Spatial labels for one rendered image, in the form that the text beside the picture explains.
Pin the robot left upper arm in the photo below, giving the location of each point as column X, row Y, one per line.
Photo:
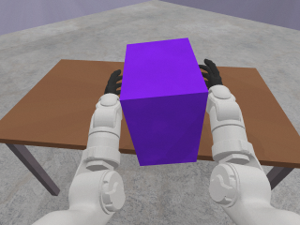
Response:
column 93, row 199

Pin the carton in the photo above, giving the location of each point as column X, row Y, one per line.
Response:
column 163, row 97

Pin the right robot hand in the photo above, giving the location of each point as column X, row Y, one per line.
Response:
column 213, row 74

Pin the robot right upper arm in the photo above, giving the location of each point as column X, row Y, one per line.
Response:
column 244, row 193

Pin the left robot forearm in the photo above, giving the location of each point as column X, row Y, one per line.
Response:
column 102, row 150

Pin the left robot hand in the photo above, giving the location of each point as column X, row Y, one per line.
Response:
column 112, row 84

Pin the right robot forearm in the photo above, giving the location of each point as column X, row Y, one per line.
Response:
column 230, row 141

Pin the table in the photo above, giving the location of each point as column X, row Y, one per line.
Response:
column 57, row 113

